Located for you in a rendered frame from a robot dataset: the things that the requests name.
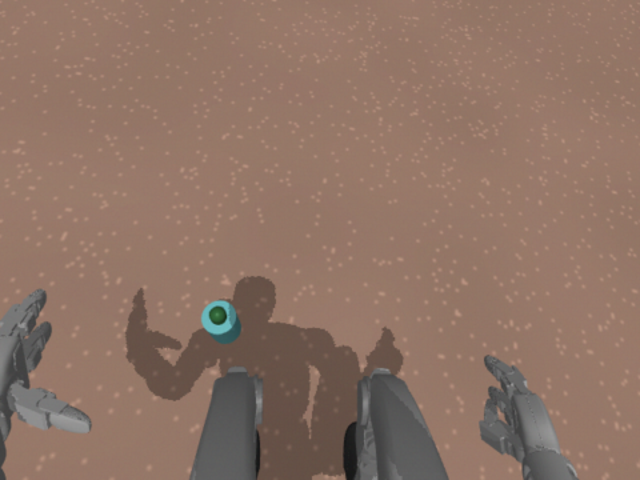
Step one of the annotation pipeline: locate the right robot arm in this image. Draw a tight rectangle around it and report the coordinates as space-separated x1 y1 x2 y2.
522 451 579 480

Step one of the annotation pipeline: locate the bottle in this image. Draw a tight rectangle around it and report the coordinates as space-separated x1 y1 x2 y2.
201 300 241 344

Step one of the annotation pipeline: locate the left robot hand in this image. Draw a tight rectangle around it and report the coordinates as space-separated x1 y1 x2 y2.
0 289 91 433

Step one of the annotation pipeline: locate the right robot hand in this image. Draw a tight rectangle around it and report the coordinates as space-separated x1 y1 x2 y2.
479 355 562 463

